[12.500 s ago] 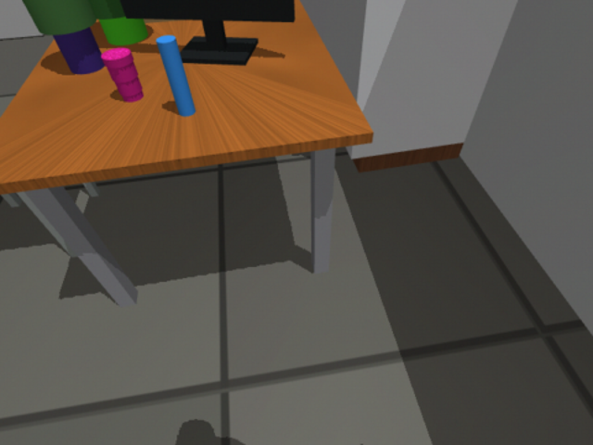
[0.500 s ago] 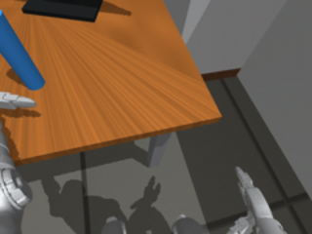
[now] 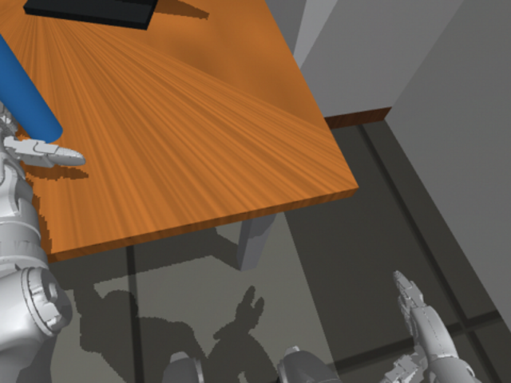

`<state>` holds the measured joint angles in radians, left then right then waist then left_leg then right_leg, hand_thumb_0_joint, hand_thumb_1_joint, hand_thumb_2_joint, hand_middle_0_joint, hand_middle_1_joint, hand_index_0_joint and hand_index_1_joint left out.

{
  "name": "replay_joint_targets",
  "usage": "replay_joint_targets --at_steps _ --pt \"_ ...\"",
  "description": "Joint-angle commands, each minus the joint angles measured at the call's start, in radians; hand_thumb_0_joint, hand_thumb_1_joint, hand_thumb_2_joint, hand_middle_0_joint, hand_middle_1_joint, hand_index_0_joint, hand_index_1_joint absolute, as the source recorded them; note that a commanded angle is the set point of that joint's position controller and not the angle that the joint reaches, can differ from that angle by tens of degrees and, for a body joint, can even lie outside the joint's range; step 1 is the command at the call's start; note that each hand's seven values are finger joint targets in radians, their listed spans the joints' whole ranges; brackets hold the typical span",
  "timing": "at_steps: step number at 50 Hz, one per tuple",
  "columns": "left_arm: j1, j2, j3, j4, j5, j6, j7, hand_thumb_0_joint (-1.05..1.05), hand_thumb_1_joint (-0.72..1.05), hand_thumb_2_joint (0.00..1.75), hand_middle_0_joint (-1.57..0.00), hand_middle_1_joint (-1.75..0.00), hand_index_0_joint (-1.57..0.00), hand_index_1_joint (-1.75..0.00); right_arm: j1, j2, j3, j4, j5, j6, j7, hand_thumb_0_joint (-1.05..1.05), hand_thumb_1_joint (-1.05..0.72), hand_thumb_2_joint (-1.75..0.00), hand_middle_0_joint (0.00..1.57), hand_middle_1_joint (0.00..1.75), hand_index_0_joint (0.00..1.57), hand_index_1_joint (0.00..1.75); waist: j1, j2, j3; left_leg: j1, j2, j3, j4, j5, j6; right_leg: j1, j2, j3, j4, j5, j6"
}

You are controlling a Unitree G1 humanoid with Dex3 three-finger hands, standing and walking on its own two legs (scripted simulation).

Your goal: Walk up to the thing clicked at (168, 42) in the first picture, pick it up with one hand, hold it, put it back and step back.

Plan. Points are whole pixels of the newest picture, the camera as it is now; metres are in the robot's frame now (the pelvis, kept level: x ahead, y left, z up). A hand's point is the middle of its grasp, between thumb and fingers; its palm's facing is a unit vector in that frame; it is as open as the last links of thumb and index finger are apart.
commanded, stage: rest palm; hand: left
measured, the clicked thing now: (12, 85) +0.55 +0.27 +0.13
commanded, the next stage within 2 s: close in 0.08 s
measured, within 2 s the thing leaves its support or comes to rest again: leaves its support in 1.40 s
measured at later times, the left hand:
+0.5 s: hand (26, 122) +0.52 +0.27 +0.09, palm faces +0.30 -0.95 -0.01, open 14.6 cm
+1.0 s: hand (24, 112) +0.53 +0.27 +0.10, palm faces +0.26 -0.96 -0.02, open 6.6 cm
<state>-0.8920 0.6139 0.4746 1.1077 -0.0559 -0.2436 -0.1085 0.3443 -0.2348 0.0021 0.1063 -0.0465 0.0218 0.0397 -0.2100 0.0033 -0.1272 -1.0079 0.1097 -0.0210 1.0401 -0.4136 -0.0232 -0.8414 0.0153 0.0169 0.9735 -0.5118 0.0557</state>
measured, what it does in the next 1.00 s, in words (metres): stands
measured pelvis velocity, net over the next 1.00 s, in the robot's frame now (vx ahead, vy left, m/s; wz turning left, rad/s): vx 0.01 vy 0.01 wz -0.01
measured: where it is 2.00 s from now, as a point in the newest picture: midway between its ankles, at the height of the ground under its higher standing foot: outside the picture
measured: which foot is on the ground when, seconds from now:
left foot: down 0.00-1.00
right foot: down 0.00-1.00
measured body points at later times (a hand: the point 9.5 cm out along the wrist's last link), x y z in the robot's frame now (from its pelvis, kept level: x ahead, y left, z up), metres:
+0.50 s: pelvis +0.00 +0.00 +0.00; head +0.12 +0.05 +0.43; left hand +0.50 +0.32 +0.09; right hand +0.16 -0.26 -0.02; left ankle +0.03 +0.13 -0.67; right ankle -0.03 -0.16 -0.67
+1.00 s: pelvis +0.01 +0.01 +0.00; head +0.13 +0.04 +0.43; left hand +0.51 +0.32 +0.10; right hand +0.16 -0.25 -0.02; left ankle +0.03 +0.13 -0.67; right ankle -0.03 -0.16 -0.67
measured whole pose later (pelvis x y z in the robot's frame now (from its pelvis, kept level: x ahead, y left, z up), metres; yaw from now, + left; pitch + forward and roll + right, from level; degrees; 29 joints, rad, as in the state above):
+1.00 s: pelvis +0.01 +0.01 +0.00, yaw -1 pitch +23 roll -4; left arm -0.90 0.63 0.47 1.10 -0.06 -0.26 -0.09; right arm 0.35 -0.24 0.00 0.06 -0.03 0.07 0.05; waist -0.20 0.02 -0.16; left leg -1.03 0.11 -0.01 1.05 -0.43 -0.02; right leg -0.86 0.01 0.03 0.98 -0.52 0.06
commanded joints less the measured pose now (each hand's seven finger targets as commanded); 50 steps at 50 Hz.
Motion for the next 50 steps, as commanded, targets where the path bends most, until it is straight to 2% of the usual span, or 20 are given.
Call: replay_joint_targets --at_steps 1,4,5,8,10,11,13,14,19,23,24,26,32,34,39,42,46,48,49,50 --pt "-0.357 0.253 0.033 -0.224 -0.014 -0.072 0.009 0.0 -0.6 0.04 -0.11 -0.02 -0.11 -0.03 0.002 -0.149 -0.089 -0.18 0.005 -0.037 -0.002 0.0 0.56 -0.05 0.05 0.05 0.05 0.05 0.042 0.199 -0.517 0.51 -0.034 -0.007 -0.068 0.432 0.043 0.069 0.035 -0.05 -0.085 0.429 -0.051" --pt "-0.385 0.26 0.035 -0.281 -0.018 -0.084 0.013 0.0 -0.6 0.04 -0.12 -0.03 -0.12 -0.04 0.004 -0.181 -0.127 -0.221 0.009 -0.034 -0.011 0.0 0.55 -0.05 0.05 0.05 0.05 0.05 0.026 0.158 -0.562 0.531 -0.034 -0.004 -0.066 0.441 0.049 0.102 0.034 -0.043 -0.087 0.472 -0.043" --pt "-0.401 0.229 0.013 -0.3 -0.023 -0.089 0.015 0.0 -0.61 0.03 -0.11 -0.02 -0.11 -0.03 0.02 -0.142 -0.086 -0.206 0.01 -0.03 -0.008 0.0 0.55 -0.05 0.05 0.05 0.05 0.05 0.032 0.164 -0.545 0.516 -0.039 0.003 -0.071 0.418 0.049 0.105 0.033 -0.038 -0.091 0.467 -0.041" --pt "-0.348 0.207 0.021 -0.286 -0.033 -0.093 0.023 0.0 -0.61 0.05 -0.12 -0.04 -0.11 -0.04 0.05 -0.176 -0.133 -0.199 0.013 -0.027 -0.016 0.0 0.54 -0.05 0.05 0.05 0.05 0.05 0.021 0.157 -0.551 0.552 -0.037 0.001 -0.062 0.466 0.048 0.084 0.033 -0.042 -0.086 0.496 -0.038" --pt "-0.302 0.212 0.027 -0.255 -0.02 -0.089 0.019 0.0 -0.53 0.08 -0.21 -0.12 -0.2 -0.13 0.083 -0.162 -0.11 -0.183 0.01 -0.02 -0.011 0.0 0.55 -0.04 0.05 0.05 0.05 0.05 0.019 0.155 -0.516 0.557 -0.033 -0.006 -0.061 0.49 0.044 0.057 0.036 -0.051 -0.085 0.485 -0.04" --pt "-0.318 0.183 0.004 -0.267 -0.015 -0.094 0.016 0.0 -0.51 0.1 -0.29 -0.19 -0.28 -0.18 0.055 -0.137 -0.081 -0.212 0.008 -0.02 -0.005 0.0 0.55 -0.04 0.05 0.05 0.05 0.05 0.019 0.158 -0.511 0.548 -0.032 -0.008 -0.067 0.48 0.04 0.054 0.036 -0.054 -0.084 0.464 -0.045" --pt "-0.372 0.23 0.015 -0.293 -0.009 -0.099 0.025 0.0 -0.45 0.18 -0.42 -0.29 -0.43 -0.28 0.043 -0.117 -0.064 -0.207 0.011 -0.016 -0.004 0.0 0.55 -0.04 0.05 0.05 0.05 0.05 0.026 0.187 -0.502 0.534 -0.039 0.003 -0.064 0.441 0.044 0.063 0.029 -0.041 -0.091 0.449 -0.042" --pt "-0.382 0.262 0.041 -0.298 -0.012 -0.098 0.032 0.0 -0.44 0.21 -0.45 -0.32 -0.46 -0.31 0.044 -0.144 -0.088 -0.22 0.011 -0.014 -0.005 0.0 0.55 -0.04 0.05 0.05 0.05 0.05 0.021 0.171 -0.518 0.526 -0.038 0.002 -0.063 0.426 0.048 0.074 0.028 -0.038 -0.091 0.451 -0.04" --pt "-0.456 0.25 0.02 -0.278 0.006 -0.089 0.058 0.0 -0.4 0.27 -0.57 -0.41 -0.58 -0.4 0.037 -0.166 -0.132 -0.194 0.002 -0.011 -0.007 0.0 0.55 -0.04 0.05 0.05 0.05 0.05 0.002 0.235 -0.488 0.557 -0.035 -0.003 -0.077 0.383 0.038 0.018 0.028 -0.041 -0.092 0.383 -0.05" --pt "-0.492 0.239 -0.004 -0.237 0.019 -0.085 0.052 0.0 -0.35 0.29 -0.62 -0.45 -0.63 -0.44 0.004 -0.144 -0.102 -0.22 0.003 -0.013 -0.004 0.0 0.54 -0.04 0.05 0.05 0.05 0.05 -0.011 0.227 -0.507 0.553 -0.029 -0.01 -0.068 0.416 0.038 0.019 0.031 -0.046 -0.087 0.405 -0.052" --pt "-0.502 0.243 -0.006 -0.211 0.02 -0.083 0.044 0.0 -0.35 0.31 -0.65 -0.48 -0.66 -0.47 -0.004 -0.127 -0.074 -0.221 0.003 -0.012 -0.002 0.0 0.54 -0.04 0.05 0.05 0.05 0.05 -0.008 0.22 -0.5 0.537 -0.032 -0.008 -0.066 0.414 0.041 0.026 0.031 -0.046 -0.087 0.41 -0.051" --pt "-0.519 0.253 -0.007 -0.17 0.022 -0.081 0.029 0.0 -0.34 0.36 -0.71 -0.54 -0.72 -0.54 -0.016 -0.148 -0.096 -0.22 0.001 -0.012 -0.006 0.0 0.53 -0.04 0.05 0.05 0.05 0.05 -0.016 0.219 -0.488 0.533 -0.028 -0.018 -0.074 0.374 0.036 0.004 0.035 -0.051 -0.083 0.369 -0.055" --pt "-0.523 0.365 0.051 -0.15 0.026 -0.071 0.028 0.0 -0.16 0.52 -0.84 -0.7 -0.86 -0.69 0.043 -0.177 -0.106 -0.242 0.001 0.002 -0.004 0.0 0.55 -0.04 0.05 0.05 0.05 0.05 -0.017 0.212 -0.522 0.503 -0.038 -0.01 -0.068 0.338 0.041 0.031 0.035 -0.046 -0.087 0.361 -0.052" --pt "-0.496 0.346 0.052 -0.143 0.026 -0.067 0.031 0.0 -0.1 0.56 -0.89 -0.74 -0.9 -0.73 0.022 -0.172 -0.106 -0.252 0.002 0.002 -0.003 0.0 0.55 -0.04 0.05 0.05 0.05 0.05 -0.009 0.212 -0.515 0.492 -0.037 -0.013 -0.074 0.321 0.04 0.025 0.036 -0.049 -0.086 0.34 -0.054" --pt "-0.482 0.276 -0.001 -0.193 0.02 -0.065 0.014 0.0 0.05 0.73 -1.05 -0.93 -1.07 -0.92 0.002 -0.144 -0.082 -0.238 0.008 -0.008 -0.006 0.0 0.54 -0.04 0.05 0.05 0.05 0.05 0.007 0.251 -0.533 0.535 -0.03 -0.013 -0.087 0.342 0.03 0.014 0.043 -0.058 -0.088 0.335 -0.06" --pt "-0.404 0.27 0.013 -0.171 0.008 -0.06 0.012 0.0 0.17 0.86 -1.16 -1.06 -1.18 -1.05 0.004 -0.16 -0.091 -0.233 0.011 -0.008 -0.009 0.0 0.55 -0.04 0.05 0.05 0.05 0.05 0.016 0.21 -0.526 0.511 -0.03 -0.007 -0.079 0.364 0.037 0.035 0.041 -0.054 -0.088 0.367 -0.056" --pt "-0.299 0.187 -0.018 -0.122 0.003 -0.046 -0.003 0.0 0.36 1.04 -1.3 -1.23 -1.32 -1.22 0.034 -0.156 -0.09 -0.206 0.012 -0.003 -0.005 0.0 0.55 -0.04 0.05 0.05 0.05 0.05 0.013 0.198 -0.479 0.511 -0.025 -0.01 -0.081 0.408 0.033 0.018 0.043 -0.061 -0.086 0.388 -0.057" --pt "-0.278 0.213 0.007 -0.153 -0.005 -0.04 -0.005 0.0 0.46 1.19 -1.38 -1.35 -1.4 -1.34 0.044 -0.17 -0.106 -0.202 0.02 -0.001 -0.001 0.0 0.56 -0.04 0.05 0.05 0.05 0.05 0.019 0.189 -0.492 0.515 -0.024 -0.008 -0.08 0.422 0.034 0.032 0.043 -0.06 -0.085 0.406 -0.056" --pt "-0.264 0.191 -0.001 -0.118 -0.011 -0.035 -0.009 0.0 0.54 1.22 -1.31 -1.31 -1.32 -1.31 0.056 -0.159 -0.089 -0.19 0.019 0.002 0.002 0.0 0.58 -0.04 0.05 0.05 0.05 0.05 0.013 0.17 -0.457 0.495 -0.025 -0.008 -0.079 0.421 0.037 0.02 0.043 -0.061 -0.088 0.406 -0.054" --pt "-0.343 0.235 0.017 -0.253 -0.015 -0.048 -0.012 0.0 0.58 1.24 -1.3 -1.31 -1.31 -1.32 0.047 -0.164 -0.103 -0.188 0.022 0.004 0.004 0.0 0.57 -0.05 0.05 0.05 0.05 0.05 0.027 0.213 -0.512 0.52 -0.027 -0.002 -0.081 0.419 0.035 0.038 0.04 -0.054 -0.09 0.417 -0.053"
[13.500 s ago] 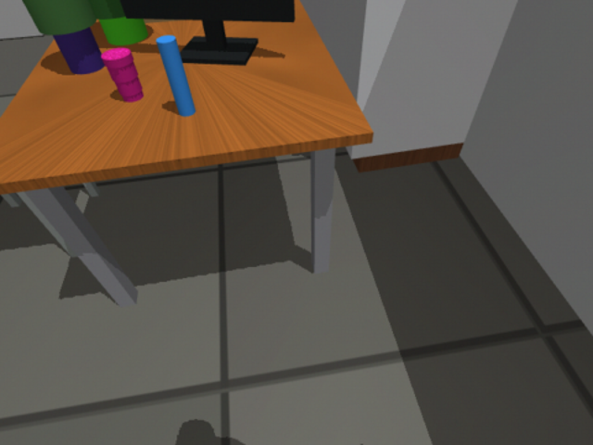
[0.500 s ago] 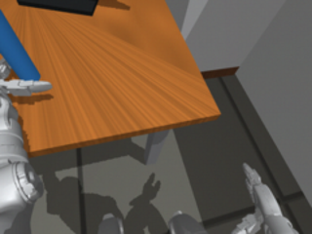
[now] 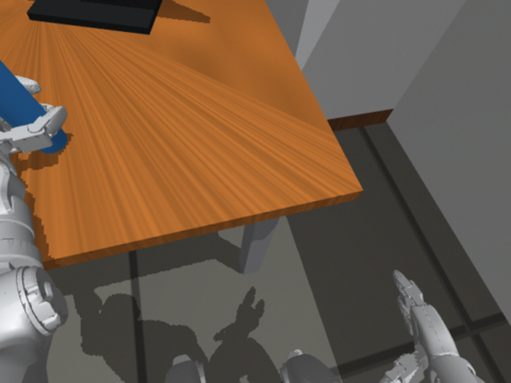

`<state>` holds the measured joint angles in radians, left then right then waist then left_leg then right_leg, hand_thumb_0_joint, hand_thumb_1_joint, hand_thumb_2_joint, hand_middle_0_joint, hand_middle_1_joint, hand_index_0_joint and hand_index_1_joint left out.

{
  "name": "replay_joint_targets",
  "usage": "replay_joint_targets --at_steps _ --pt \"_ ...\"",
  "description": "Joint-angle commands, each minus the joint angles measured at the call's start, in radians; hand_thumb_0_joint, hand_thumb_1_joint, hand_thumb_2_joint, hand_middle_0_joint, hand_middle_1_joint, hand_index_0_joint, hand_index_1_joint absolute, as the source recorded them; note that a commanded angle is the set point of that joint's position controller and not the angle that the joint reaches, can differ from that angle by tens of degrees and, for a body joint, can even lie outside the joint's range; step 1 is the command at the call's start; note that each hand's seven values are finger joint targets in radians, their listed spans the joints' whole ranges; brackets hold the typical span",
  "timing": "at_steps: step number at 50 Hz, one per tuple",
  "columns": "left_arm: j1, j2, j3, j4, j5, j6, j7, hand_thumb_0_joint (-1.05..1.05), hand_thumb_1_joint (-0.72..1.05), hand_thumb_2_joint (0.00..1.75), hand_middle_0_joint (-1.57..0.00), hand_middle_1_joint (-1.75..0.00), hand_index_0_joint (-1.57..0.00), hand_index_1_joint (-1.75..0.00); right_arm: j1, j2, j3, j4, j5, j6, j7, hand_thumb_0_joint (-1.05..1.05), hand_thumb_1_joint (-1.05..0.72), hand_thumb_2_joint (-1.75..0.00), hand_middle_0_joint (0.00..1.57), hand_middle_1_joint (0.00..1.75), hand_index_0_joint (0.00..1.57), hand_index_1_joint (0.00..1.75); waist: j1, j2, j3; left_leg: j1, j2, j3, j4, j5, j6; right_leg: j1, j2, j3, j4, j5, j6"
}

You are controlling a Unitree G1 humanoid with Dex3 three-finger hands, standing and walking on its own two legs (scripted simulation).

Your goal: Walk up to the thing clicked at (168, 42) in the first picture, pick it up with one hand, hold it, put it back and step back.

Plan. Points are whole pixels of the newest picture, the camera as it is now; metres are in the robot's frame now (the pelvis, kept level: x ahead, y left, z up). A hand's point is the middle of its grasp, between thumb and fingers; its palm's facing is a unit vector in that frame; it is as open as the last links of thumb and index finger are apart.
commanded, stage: settle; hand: left
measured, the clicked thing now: (14, 104) +0.51 +0.27 +0.13
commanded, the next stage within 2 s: lift in 0.72 s
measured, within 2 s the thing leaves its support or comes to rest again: leaves its support in 0.40 s
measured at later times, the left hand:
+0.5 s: hand (29, 111) +0.52 +0.26 +0.11, palm faces +0.29 -0.96 -0.02, open 6.3 cm
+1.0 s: hand (12, 109) +0.49 +0.26 +0.15, palm faces +0.28 -0.96 -0.03, open 6.3 cm
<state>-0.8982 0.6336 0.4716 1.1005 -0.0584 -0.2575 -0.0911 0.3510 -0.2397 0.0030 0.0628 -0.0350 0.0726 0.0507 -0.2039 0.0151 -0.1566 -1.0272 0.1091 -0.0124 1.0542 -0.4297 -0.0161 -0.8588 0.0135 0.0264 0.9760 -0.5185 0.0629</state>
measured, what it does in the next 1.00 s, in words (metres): stands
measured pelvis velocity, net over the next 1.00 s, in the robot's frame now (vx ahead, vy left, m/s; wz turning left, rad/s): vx -0.01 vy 0.00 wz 0.01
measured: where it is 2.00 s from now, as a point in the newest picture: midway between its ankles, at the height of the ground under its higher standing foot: outside the picture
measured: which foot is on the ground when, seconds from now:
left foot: down 0.00-1.00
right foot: down 0.00-1.00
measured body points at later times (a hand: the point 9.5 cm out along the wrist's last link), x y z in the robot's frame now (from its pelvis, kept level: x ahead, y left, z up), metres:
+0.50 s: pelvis +0.01 +0.00 +0.01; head +0.12 +0.03 +0.45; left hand +0.50 +0.31 +0.12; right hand +0.17 -0.25 -0.02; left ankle +0.03 +0.13 -0.67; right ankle -0.03 -0.17 -0.66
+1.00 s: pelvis -0.01 +0.00 +0.02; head +0.08 +0.02 +0.46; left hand +0.47 +0.31 +0.15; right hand +0.14 -0.26 -0.02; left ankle +0.03 +0.13 -0.67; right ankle -0.03 -0.17 -0.67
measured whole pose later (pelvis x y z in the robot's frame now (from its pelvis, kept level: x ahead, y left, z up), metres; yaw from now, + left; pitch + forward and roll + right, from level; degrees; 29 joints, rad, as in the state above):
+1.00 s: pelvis -0.01 +0.00 +0.02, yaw +1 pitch +16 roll -3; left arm -0.87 0.55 0.43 1.00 -0.06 -0.12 -0.06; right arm 0.32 -0.23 -0.04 0.20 -0.01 0.05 0.02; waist -0.15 0.01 -0.11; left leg -0.84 0.10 0.00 0.91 -0.36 -0.02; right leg -0.69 0.00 0.03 0.85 -0.45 0.06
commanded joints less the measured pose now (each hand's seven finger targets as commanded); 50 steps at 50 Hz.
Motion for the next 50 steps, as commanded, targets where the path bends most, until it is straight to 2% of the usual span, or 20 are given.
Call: replay_joint_targets --at_steps 1,2,3,4,6,8,9,12,14,17,20,21,25,28,31,32,40,42,45,50 --pt "-0.288 0.167 -0.01 -0.111 -0.007 -0.018 -0.031 0.0 0.6 1.26 -1.31 -1.33 -1.32 -1.33 0.046 -0.145 -0.089 -0.137 0.012 -0.047 -0.006 0.0 0.57 -0.05 0.05 0.05 0.05 0.05 -0.002 0.157 -0.409 0.512 -0.028 -0.012 -0.1 0.409 0.03 0.035 0.043 -0.067 -0.093 0.402 -0.059" --pt "-0.326 0.182 -0.002 -0.202 -0.012 -0.028 -0.028 0.0 0.65 1.29 -1.32 -1.34 -1.32 -1.35 0.039 -0.131 -0.076 -0.142 0.013 -0.048 0.0 0.0 0.58 -0.04 0.05 0.05 0.05 0.05 0.015 0.163 -0.426 0.503 -0.029 -0.01 -0.099 0.415 0.032 0.052 0.041 -0.064 -0.091 0.417 -0.058" --pt "-0.302 0.182 0.003 -0.143 -0.009 -0.022 -0.023 0.0 0.64 1.32 -1.33 -1.36 -1.33 -1.37 0.038 -0.145 -0.088 -0.149 0.012 -0.047 0.0 0.0 0.57 -0.05 0.05 0.05 0.05 0.05 0.003 0.14 -0.422 0.5 -0.03 -0.008 -0.091 0.424 0.037 0.052 0.039 -0.061 -0.093 0.432 -0.055" --pt "-0.346 0.217 0.017 -0.235 -0.008 -0.029 -0.019 0.0 0.62 1.32 -1.33 -1.36 -1.34 -1.37 0.033 -0.158 -0.105 -0.159 0.013 -0.048 -0.001 0.0 0.57 -0.05 0.05 0.05 0.05 0.05 0.019 0.166 -0.456 0.521 -0.032 -0.008 -0.099 0.423 0.032 0.071 0.038 -0.059 -0.094 0.427 -0.056" --pt "-0.374 0.206 0.008 -0.255 -0.014 -0.026 -0.019 0.0 0.63 1.34 -1.35 -1.39 -1.35 -1.4 0.061 -0.137 -0.085 -0.14 0.012 -0.044 0.004 0.0 0.57 -0.05 0.05 0.05 0.05 0.05 0.017 0.185 -0.478 0.552 -0.033 -0.003 -0.092 0.461 0.034 0.083 0.035 -0.057 -0.096 0.463 -0.051" --pt "-0.372 0.225 0.02 -0.265 -0.016 -0.021 -0.017 0.0 0.59 1.33 -1.35 -1.4 -1.36 -1.4 0.07 -0.147 -0.108 -0.109 0.012 -0.041 0.001 0.0 0.57 -0.04 0.05 0.05 0.05 0.05 0.022 0.192 -0.49 0.574 -0.036 0.002 -0.084 0.51 0.035 0.094 0.033 -0.053 -0.099 0.509 -0.046" --pt "-0.416 0.244 0.024 -0.333 -0.017 -0.023 -0.015 0.0 0.59 1.33 -1.35 -1.4 -1.36 -1.41 0.049 -0.153 -0.107 -0.134 0.011 -0.042 0.0 0.0 0.57 -0.05 0.05 0.05 0.05 0.05 0.029 0.223 -0.568 0.626 -0.035 0.001 -0.076 0.567 0.034 0.125 0.03 -0.049 -0.097 0.561 -0.045" --pt "-0.444 0.244 0.018 -0.352 -0.018 -0.01 -0.015 0.0 0.52 1.34 -1.37 -1.42 -1.37 -1.43 -0.005 -0.155 -0.112 -0.141 0.015 -0.042 -0.004 0.0 0.57 -0.05 0.05 0.05 0.05 0.05 0.032 0.201 -0.556 0.641 -0.032 -0.006 -0.082 0.601 0.032 0.143 0.03 -0.053 -0.097 0.583 -0.044" --pt "-0.457 0.23 0.01 -0.35 -0.025 -0.011 -0.006 0.0 0.51 1.35 -1.37 -1.42 -1.37 -1.43 -0.011 -0.117 -0.07 -0.132 0.015 -0.046 -0.007 0.0 0.57 -0.05 0.05 0.05 0.05 0.05 0.044 0.209 -0.542 0.645 -0.03 -0.009 -0.091 0.605 0.031 0.145 0.03 -0.056 -0.102 0.56 -0.048" --pt "-0.469 0.26 0.032 -0.377 -0.03 -0.008 0.015 0.0 0.46 1.34 -1.35 -1.42 -1.36 -1.43 0.016 -0.131 -0.092 -0.118 0.014 -0.042 -0.017 0.0 0.57 -0.05 0.05 0.05 0.05 0.05 0.048 0.199 -0.545 0.659 -0.035 -0.004 -0.106 0.579 0.032 0.18 0.03 -0.055 -0.118 0.558 -0.046" --pt "-0.475 0.294 0.053 -0.44 -0.023 -0.006 0.033 0.0 0.47 1.35 -1.34 -1.42 -1.35 -1.43 0.052 -0.157 -0.117 -0.117 0.011 -0.035 -0.026 0.0 0.57 -0.05 0.05 0.05 0.05 0.05 0.043 0.191 -0.589 0.688 -0.044 0.01 -0.101 0.619 0.039 0.231 0.022 -0.04 -0.127 0.664 -0.036" --pt "-0.478 0.276 0.034 -0.432 -0.016 -0.001 0.035 0.0 0.45 1.35 -1.34 -1.42 -1.34 -1.43 0.06 -0.137 -0.107 -0.094 0.01 -0.035 -0.024 0.0 0.57 -0.05 0.05 0.05 0.05 0.05 0.039 0.216 -0.565 0.691 -0.042 0.006 -0.099 0.642 0.036 0.214 0.022 -0.042 -0.124 0.666 -0.037" --pt "-0.492 0.268 0.027 -0.446 -0.016 0.004 0.032 0.0 0.42 1.36 -1.35 -1.43 -1.36 -1.45 0.037 -0.113 -0.087 -0.064 0.012 -0.04 -0.023 0.0 0.56 -0.05 0.05 0.05 0.05 0.05 0.045 0.241 -0.541 0.728 -0.034 -0.002 -0.122 0.66 0.028 0.182 0.026 -0.054 -0.14 0.596 -0.045" --pt "-0.508 0.226 -0.001 -0.405 -0.018 0.017 0.025 0.0 0.42 1.39 -1.37 -1.46 -1.38 -1.48 0.005 -0.095 -0.072 -0.051 0.012 -0.049 -0.022 0.0 0.56 -0.05 0.05 0.05 0.05 0.05 0.04 0.219 -0.499 0.69 -0.037 0.003 -0.138 0.595 0.033 0.191 0.025 -0.051 -0.156 0.574 -0.046" --pt "-0.497 0.221 -0.004 -0.359 -0.016 0.031 0.024 0.0 0.47 1.41 -1.37 -1.47 -1.38 -1.48 -0.03 -0.114 -0.092 -0.061 0.015 -0.055 -0.024 0.0 0.58 -0.05 0.05 0.05 0.05 0.05 0.044 0.211 -0.484 0.699 -0.037 0.002 -0.156 0.547 0.032 0.178 0.027 -0.052 -0.173 0.515 -0.05" --pt "-0.49 0.24 0.002 -0.347 -0.016 0.035 0.025 0.0 0.47 1.42 -1.37 -1.48 -1.38 -1.49 -0.029 -0.153 -0.125 -0.059 0.014 -0.055 -0.028 0.0 0.58 -0.05 0.05 0.05 0.05 0.05 0.041 0.199 -0.471 0.685 -0.038 0.007 -0.161 0.507 0.035 0.174 0.028 -0.051 -0.184 0.492 -0.049" --pt "-0.536 0.252 0.004 -0.353 -0.023 0.031 0.026 0.0 0.47 1.42 -1.36 -1.48 -1.38 -1.49 -0.048 -0.137 -0.113 -0.032 0.023 -0.066 -0.034 0.0 0.58 -0.04 0.05 0.05 0.05 0.05 0.047 0.139 -0.454 0.65 -0.039 0.0 -0.199 0.403 0.035 0.194 0.03 -0.056 -0.202 0.423 -0.05" --pt "-0.57 0.245 -0.006 -0.381 -0.029 0.019 0.02 0.0 0.49 1.36 -1.32 -1.46 -1.36 -1.45 -0.061 -0.11 -0.085 -0.024 0.024 -0.072 -0.034 0.0 0.58 -0.04 0.05 0.05 0.05 0.05 0.051 0.172 -0.469 0.656 -0.045 0.009 -0.204 0.368 0.033 0.198 0.025 -0.049 -0.209 0.401 -0.051" --pt "-0.532 0.272 0.005 -0.388 -0.023 0.023 0.026 0.0 0.53 1.34 -1.32 -1.44 -1.35 -1.42 -0.056 -0.157 -0.13 -0.054 0.03 -0.076 -0.048 0.0 0.58 -0.04 0.05 0.05 0.05 0.05 0.053 0.167 -0.509 0.701 -0.045 0.012 -0.214 0.38 0.031 0.219 0.025 -0.049 -0.215 0.408 -0.051" --pt "-0.512 0.227 -0.016 -0.437 -0.04 0.048 0.034 0.0 0.52 1.33 -1.31 -1.43 -1.35 -1.41 -0.041 -0.147 -0.137 0.014 0.037 -0.084 -0.058 0.0 0.57 -0.04 0.05 0.05 0.05 0.05 0.079 0.207 -0.483 0.738 -0.045 0.01 -0.237 0.39 0.019 0.215 0.026 -0.057 -0.233 0.393 -0.055"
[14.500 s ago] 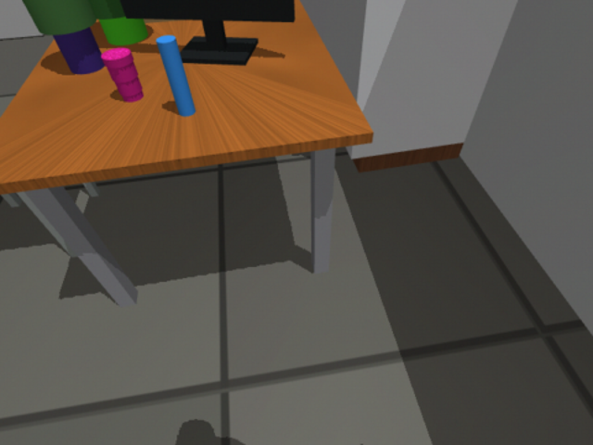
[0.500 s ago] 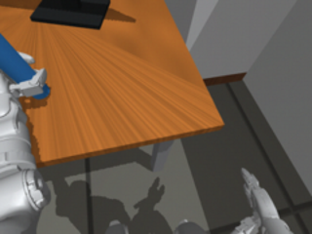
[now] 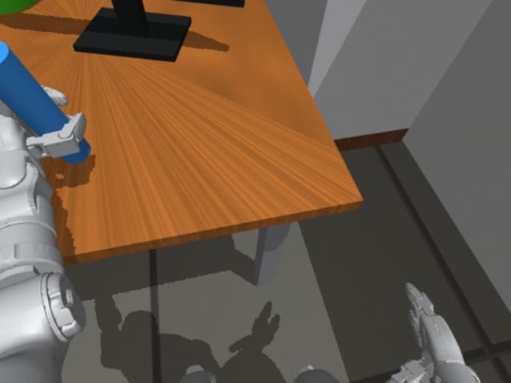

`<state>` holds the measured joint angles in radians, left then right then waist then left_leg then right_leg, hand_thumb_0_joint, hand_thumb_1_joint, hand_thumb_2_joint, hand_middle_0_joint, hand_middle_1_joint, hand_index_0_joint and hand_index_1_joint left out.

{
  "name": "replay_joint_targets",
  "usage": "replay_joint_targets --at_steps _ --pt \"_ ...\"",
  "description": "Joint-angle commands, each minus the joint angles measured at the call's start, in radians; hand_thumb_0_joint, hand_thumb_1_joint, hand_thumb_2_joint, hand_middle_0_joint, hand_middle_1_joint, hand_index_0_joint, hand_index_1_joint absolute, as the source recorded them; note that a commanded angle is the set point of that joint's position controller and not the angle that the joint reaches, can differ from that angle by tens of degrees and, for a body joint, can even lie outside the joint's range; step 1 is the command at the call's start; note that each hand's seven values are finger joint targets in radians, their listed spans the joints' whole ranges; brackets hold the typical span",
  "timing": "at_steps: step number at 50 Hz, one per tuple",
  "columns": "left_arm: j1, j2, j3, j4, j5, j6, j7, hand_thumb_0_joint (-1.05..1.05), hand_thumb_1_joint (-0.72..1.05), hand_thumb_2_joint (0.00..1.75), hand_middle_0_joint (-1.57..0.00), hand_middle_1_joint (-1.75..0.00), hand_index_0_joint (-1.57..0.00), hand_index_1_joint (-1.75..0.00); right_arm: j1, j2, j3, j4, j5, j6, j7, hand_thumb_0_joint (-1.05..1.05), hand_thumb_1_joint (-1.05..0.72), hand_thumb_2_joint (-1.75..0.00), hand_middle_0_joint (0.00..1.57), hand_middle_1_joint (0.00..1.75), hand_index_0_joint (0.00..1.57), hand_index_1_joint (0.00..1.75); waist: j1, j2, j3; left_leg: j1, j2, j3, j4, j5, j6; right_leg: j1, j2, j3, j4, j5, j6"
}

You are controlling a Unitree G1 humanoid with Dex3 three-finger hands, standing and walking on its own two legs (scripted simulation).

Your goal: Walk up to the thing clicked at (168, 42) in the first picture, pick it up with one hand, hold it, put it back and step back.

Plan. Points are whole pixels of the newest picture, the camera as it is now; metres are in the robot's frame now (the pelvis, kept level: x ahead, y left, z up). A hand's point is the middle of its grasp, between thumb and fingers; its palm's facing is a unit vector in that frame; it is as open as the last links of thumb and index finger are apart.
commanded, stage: lift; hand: left
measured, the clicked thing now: (40, 113) +0.49 +0.26 +0.15
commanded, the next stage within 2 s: hold in 1.42 s
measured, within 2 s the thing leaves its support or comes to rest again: neither
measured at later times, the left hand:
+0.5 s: hand (44, 109) +0.44 +0.22 +0.20, palm faces +0.26 -0.97 -0.02, open 6.1 cm
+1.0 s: hand (38, 117) +0.37 +0.19 +0.26, palm faces +0.23 -0.97 -0.02, open 6.1 cm
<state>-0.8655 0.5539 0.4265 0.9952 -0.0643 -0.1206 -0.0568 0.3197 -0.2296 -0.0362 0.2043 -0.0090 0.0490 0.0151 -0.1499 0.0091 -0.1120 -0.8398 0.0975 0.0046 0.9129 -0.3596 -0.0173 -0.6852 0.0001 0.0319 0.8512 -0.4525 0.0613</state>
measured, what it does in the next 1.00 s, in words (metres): stands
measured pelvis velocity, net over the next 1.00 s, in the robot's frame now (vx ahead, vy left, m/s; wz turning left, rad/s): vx -0.01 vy -0.02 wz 0.05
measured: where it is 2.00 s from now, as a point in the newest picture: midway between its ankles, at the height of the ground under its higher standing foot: outside the picture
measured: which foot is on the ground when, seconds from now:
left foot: down 0.00-1.00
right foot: down 0.00-1.00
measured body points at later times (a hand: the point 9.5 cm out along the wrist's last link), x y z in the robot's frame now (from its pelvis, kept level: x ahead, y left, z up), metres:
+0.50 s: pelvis +0.01 -0.01 +0.02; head +0.03 -0.01 +0.47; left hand +0.42 +0.27 +0.21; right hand +0.17 -0.25 -0.04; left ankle +0.04 +0.13 -0.69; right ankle -0.03 -0.16 -0.69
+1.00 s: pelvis -0.01 -0.02 +0.03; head -0.03 -0.05 +0.48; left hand +0.35 +0.24 +0.26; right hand +0.17 -0.26 -0.03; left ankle +0.04 +0.13 -0.69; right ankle -0.03 -0.16 -0.69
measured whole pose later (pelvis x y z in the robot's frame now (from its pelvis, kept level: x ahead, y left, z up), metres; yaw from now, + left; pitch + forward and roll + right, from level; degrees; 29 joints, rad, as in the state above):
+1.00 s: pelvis -0.01 -0.02 +0.03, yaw +3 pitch +1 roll +0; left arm -0.56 0.32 0.30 0.24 -0.18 0.47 -0.01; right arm 0.33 -0.23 -0.05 0.45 0.05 -0.14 -0.05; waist 0.00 0.06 -0.09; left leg -0.43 0.06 0.00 0.66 -0.25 -0.04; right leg -0.31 -0.04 0.01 0.69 -0.40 0.04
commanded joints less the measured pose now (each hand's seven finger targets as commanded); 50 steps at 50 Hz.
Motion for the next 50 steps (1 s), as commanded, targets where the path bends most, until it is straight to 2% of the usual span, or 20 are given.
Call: replay_joint_targets --at_steps 1,3,5,7,8,11,12,16,17,23,24,28,33,34,35,37,38,39,45,50 --pt "-0.542 0.282 0.012 -0.349 -0.035 -0.083 0.0 0.0 0.53 1.35 -1.32 -1.44 -1.36 -1.43 -0.017 -0.151 -0.093 -0.143 0.013 -0.066 -0.022 0.0 0.57 -0.04 0.05 0.05 0.05 0.05 0.022 0.218 -0.538 0.564 -0.029 -0.011 -0.099 0.335 0.017 0.045 0.042 -0.066 -0.107 0.331 -0.056" --pt "-0.565 0.255 -0.01 -0.377 -0.036 -0.078 0.001 0.0 0.52 1.37 -1.34 -1.46 -1.38 -1.45 -0.056 -0.104 -0.047 -0.14 0.017 -0.073 -0.022 0.0 0.57 -0.04 0.05 0.05 0.05 0.05 0.038 0.225 -0.517 0.555 -0.03 -0.009 -0.108 0.339 0.015 0.057 0.043 -0.068 -0.111 0.332 -0.057" --pt "-0.528 0.244 -0.013 -0.361 -0.046 -0.069 0.0 0.0 0.53 1.38 -1.35 -1.48 -1.39 -1.47 -0.052 -0.128 -0.073 -0.11 0.019 -0.078 -0.032 0.0 0.57 -0.04 0.05 0.05 0.05 0.05 0.037 0.183 -0.472 0.528 -0.036 0.004 -0.122 0.311 0.021 0.081 0.041 -0.063 -0.13 0.333 -0.052" --pt "-0.517 0.239 -0.02 -0.409 -0.048 -0.049 0.006 0.0 0.55 1.39 -1.36 -1.48 -1.4 -1.47 -0.032 -0.109 -0.056 -0.084 0.024 -0.083 -0.032 0.0 0.58 -0.04 0.05 0.05 0.05 0.05 0.045 0.2 -0.488 0.548 -0.037 0.007 -0.13 0.322 0.022 0.098 0.038 -0.06 -0.136 0.347 -0.05" --pt "-0.511 0.248 -0.01 -0.427 -0.057 -0.038 0.009 0.0 0.52 1.39 -1.37 -1.49 -1.4 -1.48 -0.029 -0.152 -0.098 -0.088 0.024 -0.085 -0.037 0.0 0.57 -0.04 0.05 0.05 0.05 0.05 0.043 0.201 -0.507 0.569 -0.039 0.011 -0.127 0.345 0.021 0.112 0.036 -0.058 -0.139 0.367 -0.049" --pt "-0.473 0.204 -0.034 -0.492 -0.062 0.009 0.022 0.0 0.52 1.38 -1.36 -1.47 -1.39 -1.46 -0.006 -0.137 -0.089 -0.056 0.031 -0.097 -0.039 0.0 0.57 -0.04 0.05 0.05 0.05 0.05 0.061 0.204 -0.471 0.593 -0.035 0.008 -0.147 0.36 0.016 0.121 0.038 -0.069 -0.148 0.363 -0.051" --pt "-0.444 0.198 -0.029 -0.51 -0.067 0.021 0.028 0.0 0.52 1.37 -1.34 -1.45 -1.37 -1.44 0.0 -0.158 -0.108 -0.072 0.033 -0.101 -0.043 0.0 0.57 -0.04 0.05 0.05 0.05 0.05 0.057 0.178 -0.494 0.62 -0.032 0.004 -0.149 0.374 0.016 0.131 0.04 -0.074 -0.149 0.369 -0.05" --pt "-0.385 0.169 -0.018 -0.577 -0.088 0.076 0.034 0.0 0.52 1.37 -1.34 -1.45 -1.37 -1.44 0.007 -0.148 -0.102 -0.044 0.043 -0.121 -0.048 0.0 0.57 -0.04 0.05 0.05 0.05 0.05 0.083 0.117 -0.45 0.606 -0.031 0.004 -0.165 0.414 0.017 0.184 0.039 -0.081 -0.157 0.41 -0.046" --pt "-0.38 0.13 -0.045 -0.59 -0.091 0.089 0.032 0.0 0.5 1.37 -1.34 -1.45 -1.37 -1.44 -0.031 -0.126 -0.08 -0.054 0.047 -0.129 -0.048 0.0 0.58 -0.04 0.05 0.05 0.05 0.05 0.089 0.106 -0.432 0.608 -0.033 0.005 -0.17 0.417 0.018 0.186 0.037 -0.082 -0.159 0.411 -0.045" --pt "-0.357 0.058 -0.079 -0.695 -0.1 0.173 0.039 0.0 0.51 1.38 -1.34 -1.44 -1.36 -1.44 -0.038 -0.08 -0.038 -0.012 0.052 -0.164 -0.051 0.0 0.58 -0.04 0.05 0.05 0.05 0.05 0.108 0.098 -0.357 0.614 -0.046 0.023 -0.206 0.358 0.016 0.209 0.025 -0.077 -0.193 0.373 -0.04" --pt "-0.354 0.073 -0.07 -0.737 -0.102 0.187 0.044 0.0 0.52 1.37 -1.32 -1.43 -1.35 -1.43 -0.023 -0.107 -0.065 0.001 0.052 -0.166 -0.052 0.0 0.58 -0.04 0.05 0.05 0.05 0.05 0.11 0.119 -0.367 0.625 -0.05 0.026 -0.209 0.359 0.014 0.211 0.023 -0.078 -0.198 0.376 -0.041" --pt "-0.312 0.101 -0.038 -0.834 -0.098 0.262 0.058 0.0 0.52 1.35 -1.3 -1.41 -1.33 -1.41 -0.014 -0.142 -0.095 0.019 0.056 -0.181 -0.056 0.0 0.57 -0.04 0.05 0.05 0.05 0.05 0.12 0.098 -0.338 0.636 -0.06 0.034 -0.231 0.327 0.013 0.249 0.015 -0.079 -0.224 0.361 -0.039" --pt "-0.262 0.043 -0.05 -0.921 -0.114 0.334 0.054 0.0 0.53 1.34 -1.29 -1.4 -1.32 -1.4 -0.025 -0.097 -0.052 0.017 0.061 -0.202 -0.057 0.0 0.57 -0.04 0.05 0.05 0.05 0.05 0.132 0.028 -0.292 0.631 -0.066 0.033 -0.251 0.323 0.022 0.284 0.008 -0.084 -0.242 0.369 -0.032" --pt "-0.281 0.041 -0.052 -0.96 -0.119 0.342 0.051 0.0 0.53 1.35 -1.3 -1.41 -1.32 -1.41 -0.034 -0.086 -0.039 -0.009 0.061 -0.208 -0.059 0.0 0.57 -0.04 0.05 0.05 0.05 0.05 0.128 0.018 -0.327 0.652 -0.071 0.035 -0.246 0.336 0.028 0.304 0.003 -0.078 -0.249 0.393 -0.027" --pt "-0.284 0.043 -0.046 -0.963 -0.121 0.354 0.051 0.0 0.53 1.36 -1.3 -1.42 -1.33 -1.42 -0.07 -0.108 -0.056 -0.017 0.061 -0.214 -0.065 0.0 0.57 -0.04 0.05 0.05 0.05 0.05 0.129 0.007 -0.317 0.651 -0.072 0.035 -0.254 0.322 0.027 0.301 0.002 -0.077 -0.253 0.38 -0.027" --pt "-0.259 0.031 -0.057 -0.954 -0.114 0.383 0.051 0.0 0.5 1.36 -1.3 -1.43 -1.33 -1.42 -0.061 -0.081 -0.042 0.045 0.058 -0.216 -0.065 0.0 0.57 -0.04 0.05 0.05 0.05 0.05 0.136 0.037 -0.246 0.629 -0.077 0.042 -0.268 0.284 0.025 0.279 -0.002 -0.073 -0.265 0.344 -0.03" --pt "-0.269 0.03 -0.062 -0.977 -0.114 0.398 0.049 0.0 0.51 1.36 -1.3 -1.42 -1.32 -1.42 -0.056 -0.08 -0.033 0.04 0.057 -0.22 -0.066 0.0 0.58 -0.04 0.05 0.05 0.05 0.05 0.134 0.04 -0.264 0.649 -0.077 0.04 -0.275 0.277 0.026 0.279 -0.002 -0.073 -0.274 0.335 -0.03" --pt "-0.281 0.036 -0.061 -0.979 -0.113 0.409 0.052 0.0 0.53 1.35 -1.29 -1.41 -1.32 -1.4 -0.074 -0.104 -0.061 0.044 0.056 -0.226 -0.069 0.0 0.57 -0.04 0.05 0.05 0.05 0.05 0.133 0.049 -0.249 0.644 -0.078 0.041 -0.284 0.251 0.024 0.275 -0.004 -0.073 -0.28 0.309 -0.033" --pt "-0.244 0.012 -0.064 -1.027 -0.132 0.481 0.04 0.0 0.53 1.33 -1.29 -1.4 -1.32 -1.39 -0.067 -0.105 -0.054 0.063 0.057 -0.248 -0.073 0.0 0.57 -0.04 0.05 0.05 0.05 0.05 0.132 0.023 -0.228 0.666 -0.079 0.034 -0.318 0.18 0.025 0.27 -0.001 -0.083 -0.309 0.234 -0.038" --pt "-0.215 0.019 -0.038 -1.047 -0.146 0.524 0.04 0.0 0.5 1.31 -1.28 -1.39 -1.31 -1.38 -0.076 -0.134 -0.089 0.077 0.06 -0.261 -0.078 0.0 0.57 -0.04 0.05 0.05 0.05 0.05 0.139 -0.018 -0.223 0.675 -0.081 0.032 -0.321 0.212 0.028 0.294 -0.004 -0.083 -0.314 0.262 -0.032"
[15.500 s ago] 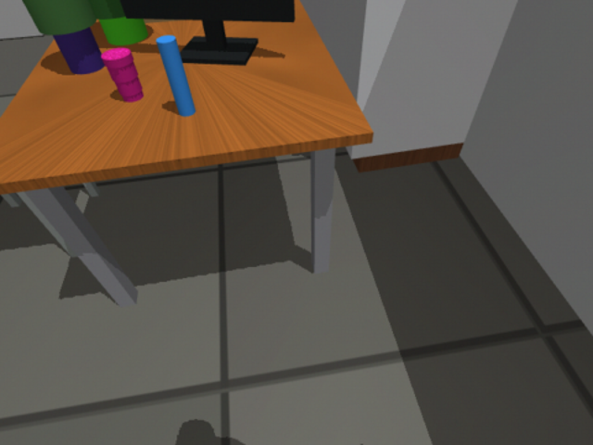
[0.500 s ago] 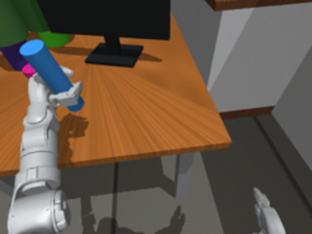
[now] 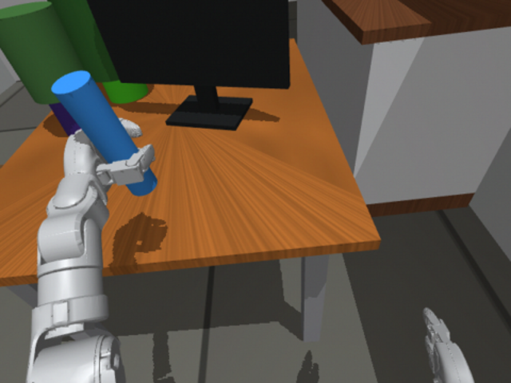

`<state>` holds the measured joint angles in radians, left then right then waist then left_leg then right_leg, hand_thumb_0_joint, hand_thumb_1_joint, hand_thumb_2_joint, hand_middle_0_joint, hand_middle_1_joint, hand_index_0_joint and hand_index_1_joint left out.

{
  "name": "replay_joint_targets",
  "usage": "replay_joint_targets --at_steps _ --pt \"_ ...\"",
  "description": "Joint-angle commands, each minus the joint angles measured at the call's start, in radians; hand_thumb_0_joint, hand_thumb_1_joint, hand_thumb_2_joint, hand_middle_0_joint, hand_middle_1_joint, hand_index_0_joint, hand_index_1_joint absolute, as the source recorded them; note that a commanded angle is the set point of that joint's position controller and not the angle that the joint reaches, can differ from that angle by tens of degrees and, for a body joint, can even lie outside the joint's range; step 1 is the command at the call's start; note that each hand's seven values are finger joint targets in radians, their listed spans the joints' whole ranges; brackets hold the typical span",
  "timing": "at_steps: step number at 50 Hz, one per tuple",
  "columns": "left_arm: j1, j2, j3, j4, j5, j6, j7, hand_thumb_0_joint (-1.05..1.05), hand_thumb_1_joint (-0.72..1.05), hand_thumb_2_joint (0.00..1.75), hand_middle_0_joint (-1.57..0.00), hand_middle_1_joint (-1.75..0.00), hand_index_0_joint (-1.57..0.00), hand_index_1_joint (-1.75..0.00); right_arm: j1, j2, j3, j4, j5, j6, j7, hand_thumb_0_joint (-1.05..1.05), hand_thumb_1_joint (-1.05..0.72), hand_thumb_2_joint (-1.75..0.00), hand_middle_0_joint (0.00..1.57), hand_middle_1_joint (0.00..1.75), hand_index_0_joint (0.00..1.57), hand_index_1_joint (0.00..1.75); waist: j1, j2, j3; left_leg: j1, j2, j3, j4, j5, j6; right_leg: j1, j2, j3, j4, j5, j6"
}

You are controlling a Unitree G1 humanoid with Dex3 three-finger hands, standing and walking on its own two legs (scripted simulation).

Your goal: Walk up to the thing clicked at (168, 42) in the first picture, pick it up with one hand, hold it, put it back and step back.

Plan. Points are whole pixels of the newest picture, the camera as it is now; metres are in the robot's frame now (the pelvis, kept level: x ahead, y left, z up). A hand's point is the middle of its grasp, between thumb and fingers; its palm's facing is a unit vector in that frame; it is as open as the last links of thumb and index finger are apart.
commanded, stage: lift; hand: left
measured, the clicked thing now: (113, 142) +0.38 +0.20 +0.25
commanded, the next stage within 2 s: hold in 0.42 s
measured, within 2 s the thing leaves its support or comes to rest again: neither
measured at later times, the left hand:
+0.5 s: hand (118, 148) +0.37 +0.19 +0.25, palm faces +0.18 -0.98 +0.00, open 6.1 cm
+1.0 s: hand (113, 139) +0.36 +0.19 +0.28, palm faces +0.18 -0.98 +0.01, open 6.0 cm
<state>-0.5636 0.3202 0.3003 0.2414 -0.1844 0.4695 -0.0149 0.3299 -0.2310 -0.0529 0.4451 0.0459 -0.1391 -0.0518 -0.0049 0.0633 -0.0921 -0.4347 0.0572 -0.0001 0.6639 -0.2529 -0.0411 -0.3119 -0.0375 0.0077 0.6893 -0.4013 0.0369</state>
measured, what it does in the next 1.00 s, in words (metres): stands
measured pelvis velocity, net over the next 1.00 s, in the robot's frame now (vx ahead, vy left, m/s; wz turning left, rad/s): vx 0.00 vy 0.01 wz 0.00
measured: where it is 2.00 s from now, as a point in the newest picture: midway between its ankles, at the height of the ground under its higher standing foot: outside the picture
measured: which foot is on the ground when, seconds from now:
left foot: down 0.00-1.00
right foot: down 0.00-1.00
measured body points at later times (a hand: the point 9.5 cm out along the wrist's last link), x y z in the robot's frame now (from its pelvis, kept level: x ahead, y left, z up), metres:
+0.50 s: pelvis +0.00 +0.01 +0.00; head -0.03 -0.02 +0.45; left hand +0.36 +0.25 +0.26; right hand +0.16 -0.25 -0.06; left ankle +0.06 +0.15 -0.72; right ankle -0.02 -0.14 -0.72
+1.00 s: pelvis +0.00 +0.01 +0.00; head -0.04 -0.02 +0.45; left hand +0.35 +0.24 +0.28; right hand +0.17 -0.24 -0.06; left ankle +0.06 +0.15 -0.72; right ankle -0.02 -0.14 -0.72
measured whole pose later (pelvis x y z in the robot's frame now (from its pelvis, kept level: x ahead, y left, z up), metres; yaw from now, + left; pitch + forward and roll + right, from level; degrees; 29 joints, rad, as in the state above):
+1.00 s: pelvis +0.00 +0.01 +0.00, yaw +0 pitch -1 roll +0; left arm -0.56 0.29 0.32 -0.02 -0.23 0.74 0.03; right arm 0.29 -0.22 -0.08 0.57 0.06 -0.23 -0.05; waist 0.02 0.08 -0.10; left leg -0.37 0.05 0.01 0.63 -0.24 -0.03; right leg -0.24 -0.05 0.01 0.64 -0.38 0.05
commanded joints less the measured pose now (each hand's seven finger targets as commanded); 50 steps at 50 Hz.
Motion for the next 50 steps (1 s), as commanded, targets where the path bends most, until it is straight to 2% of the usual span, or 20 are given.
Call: replay_joint_targets --at_steps 1,11,18,19,22,31,32,33,34,37,38,39,40,42,43,44,45,48,49,50 --pt "-0.534 0.257 0.088 -0.313 -0.028 -0.063 0.002 0.0 0.51 1.3 -1.28 -1.38 -1.31 -1.37 -0.092 -0.116 -0.058 -0.153 0.006 -0.076 -0.008 0.0 0.57 -0.04 0.05 0.05 0.05 0.05 0.003 -0.057 -0.227 0.255 -0.046 0.041 -0.074 0.096 0.053 -0.079 0.029 -0.054 -0.159 0.204 -0.008" --pt "-0.548 0.229 0.064 -0.389 -0.025 -0.02 0.017 0.0 0.47 1.3 -1.31 -1.39 -1.33 -1.39 -0.136 -0.092 -0.032 -0.099 0.002 -0.108 -0.021 0.0 0.56 -0.05 0.05 0.05 0.05 0.05 0.012 -0.018 -0.241 0.296 -0.044 0.036 -0.084 0.111 0.049 -0.068 0.028 -0.059 -0.162 0.207 -0.013" --pt "-0.515 0.246 0.085 -0.392 -0.034 0.027 0.014 0.0 0.45 1.27 -1.31 -1.38 -1.33 -1.38 -0.143 -0.099 -0.045 -0.074 0.008 -0.114 -0.023 0.0 0.55 -0.05 0.05 0.05 0.05 0.05 0.015 -0.024 -0.225 0.291 -0.047 0.035 -0.09 0.129 0.05 -0.059 0.031 -0.064 -0.169 0.226 -0.012" --pt "-0.511 0.243 0.091 -0.388 -0.036 0.035 0.014 0.0 0.47 1.26 -1.31 -1.37 -1.32 -1.37 -0.138 -0.128 -0.074 -0.075 0.006 -0.117 -0.029 0.0 0.55 -0.05 0.05 0.05 0.05 0.05 0.003 -0.039 -0.22 0.299 -0.045 0.036 -0.094 0.116 0.049 -0.07 0.033 -0.065 -0.171 0.213 -0.011" --pt "-0.512 0.232 0.089 -0.409 -0.045 0.054 0.012 0.0 0.46 1.26 -1.29 -1.36 -1.31 -1.36 -0.124 -0.112 -0.057 -0.062 0.008 -0.121 -0.025 0.0 0.56 -0.05 0.05 0.05 0.05 0.05 0.01 -0.047 -0.216 0.296 -0.044 0.034 -0.099 0.115 0.049 -0.065 0.034 -0.069 -0.174 0.211 -0.012" --pt "-0.537 0.19 0.045 -0.471 -0.042 0.086 0.01 0.0 0.48 1.2 -1.29 -1.33 -1.31 -1.33 -0.17 -0.096 -0.038 -0.072 0.009 -0.143 -0.023 0.0 0.55 -0.05 0.05 0.05 0.05 0.05 0.015 -0.007 -0.235 0.328 -0.043 0.03 -0.1 0.149 0.043 -0.064 0.037 -0.073 -0.17 0.234 -0.018" --pt "-0.534 0.217 0.071 -0.47 -0.043 0.091 0.011 0.0 0.46 1.2 -1.29 -1.34 -1.31 -1.33 -0.145 -0.125 -0.07 -0.046 0.007 -0.143 -0.027 0.0 0.54 -0.05 0.05 0.05 0.05 0.05 0.011 -0.003 -0.241 0.333 -0.039 0.028 -0.102 0.145 0.042 -0.062 0.038 -0.074 -0.166 0.229 -0.019" --pt "-0.541 0.192 0.051 -0.489 -0.044 0.095 0.014 0.0 0.45 1.19 -1.29 -1.33 -1.31 -1.33 -0.168 -0.089 -0.028 -0.061 0.008 -0.147 -0.021 0.0 0.55 -0.05 0.05 0.05 0.05 0.05 0.025 0.014 -0.238 0.331 -0.038 0.024 -0.106 0.145 0.038 -0.059 0.04 -0.08 -0.165 0.221 -0.024" --pt "-0.533 0.198 0.066 -0.488 -0.047 0.1 0.015 0.0 0.44 1.18 -1.29 -1.32 -1.3 -1.32 -0.171 -0.109 -0.055 -0.075 0.008 -0.152 -0.022 0.0 0.54 -0.05 0.05 0.05 0.05 0.05 0.019 -0.003 -0.251 0.341 -0.036 0.023 -0.105 0.14 0.037 -0.055 0.042 -0.082 -0.166 0.214 -0.023" --pt "-0.516 0.204 0.07 -0.485 -0.047 0.12 0.019 0.0 0.43 1.18 -1.29 -1.34 -1.31 -1.33 -0.155 -0.094 -0.044 -0.04 0.009 -0.154 -0.016 0.0 0.54 -0.05 0.05 0.05 0.05 0.05 0.023 -0.008 -0.218 0.317 -0.037 0.021 -0.112 0.106 0.037 -0.063 0.044 -0.083 -0.175 0.184 -0.024" --pt "-0.551 0.182 0.041 -0.529 -0.048 0.118 0.017 0.0 0.44 1.19 -1.29 -1.33 -1.3 -1.33 -0.171 -0.08 -0.038 -0.067 0.012 -0.159 -0.014 0.0 0.54 -0.05 0.05 0.05 0.05 0.05 0.016 0.004 -0.231 0.328 -0.04 0.024 -0.111 0.113 0.037 -0.064 0.043 -0.082 -0.182 0.197 -0.022" --pt "-0.52 0.222 0.091 -0.497 -0.05 0.127 0.026 0.0 0.46 1.18 -1.28 -1.32 -1.3 -1.32 -0.152 -0.111 -0.067 -0.046 0.011 -0.157 -0.017 0.0 0.54 -0.05 0.05 0.05 0.05 0.05 0.016 -0.012 -0.227 0.323 -0.04 0.026 -0.11 0.101 0.039 -0.067 0.043 -0.079 -0.181 0.184 -0.021" --pt "-0.518 0.208 0.076 -0.506 -0.05 0.132 0.025 0.0 0.46 1.17 -1.28 -1.32 -1.3 -1.31 -0.153 -0.083 -0.043 -0.034 0.014 -0.156 -0.014 0.0 0.54 -0.05 0.05 0.05 0.05 0.05 0.025 -0.006 -0.211 0.309 -0.043 0.028 -0.109 0.112 0.04 -0.064 0.041 -0.079 -0.181 0.195 -0.022" --pt "-0.523 0.193 0.074 -0.508 -0.054 0.143 0.026 0.0 0.47 1.18 -1.27 -1.32 -1.29 -1.32 -0.159 -0.094 -0.06 -0.049 0.015 -0.158 -0.012 0.0 0.54 -0.05 0.05 0.05 0.05 0.05 0.018 -0.023 -0.243 0.326 -0.044 0.028 -0.101 0.15 0.041 -0.055 0.042 -0.077 -0.178 0.234 -0.018" --pt "-0.516 0.237 0.113 -0.509 -0.056 0.149 0.032 0.0 0.47 1.19 -1.28 -1.33 -1.3 -1.32 -0.131 -0.143 -0.104 -0.042 0.012 -0.155 -0.016 0.0 0.54 -0.05 0.05 0.05 0.05 0.05 0.014 -0.034 -0.243 0.324 -0.042 0.031 -0.1 0.153 0.042 -0.048 0.04 -0.074 -0.178 0.237 -0.017" --pt "-0.521 0.213 0.098 -0.519 -0.056 0.155 0.034 0.0 0.48 1.2 -1.28 -1.34 -1.31 -1.33 -0.143 -0.088 -0.05 -0.033 0.015 -0.154 -0.009 0.0 0.55 -0.05 0.05 0.05 0.05 0.05 0.029 -0.026 -0.225 0.313 -0.044 0.031 -0.097 0.17 0.043 -0.041 0.039 -0.076 -0.175 0.252 -0.017" --pt "-0.51 0.216 0.104 -0.511 -0.058 0.164 0.037 0.0 0.48 1.21 -1.29 -1.36 -1.32 -1.35 -0.139 -0.119 -0.082 -0.048 0.016 -0.154 -0.01 0.0 0.54 -0.05 0.05 0.05 0.05 0.05 0.02 -0.042 -0.24 0.318 -0.045 0.035 -0.095 0.178 0.046 -0.033 0.037 -0.072 -0.175 0.263 -0.014" --pt "-0.547 0.178 0.069 -0.543 -0.059 0.168 0.038 0.0 0.49 1.21 -1.29 -1.35 -1.31 -1.34 -0.177 -0.082 -0.049 -0.06 0.02 -0.159 -0.004 0.0 0.54 -0.05 0.05 0.05 0.05 0.05 0.028 -0.03 -0.23 0.319 -0.045 0.031 -0.098 0.176 0.044 -0.038 0.037 -0.074 -0.173 0.254 -0.016" --pt "-0.521 0.215 0.103 -0.514 -0.053 0.173 0.041 0.0 0.49 1.22 -1.3 -1.35 -1.32 -1.35 -0.164 -0.117 -0.081 -0.058 0.017 -0.157 -0.009 0.0 0.54 -0.05 0.05 0.05 0.05 0.05 0.028 -0.058 -0.246 0.319 -0.045 0.032 -0.097 0.189 0.047 -0.029 0.037 -0.073 -0.173 0.267 -0.014" --pt "-0.523 0.202 0.09 -0.521 -0.051 0.179 0.04 0.0 0.48 1.22 -1.31 -1.36 -1.33 -1.36 -0.166 -0.121 -0.079 -0.064 0.015 -0.158 -0.009 0.0 0.54 -0.05 0.05 0.05 0.05 0.05 0.024 -0.064 -0.242 0.325 -0.044 0.031 -0.096 0.197 0.048 -0.023 0.036 -0.071 -0.171 0.277 -0.012"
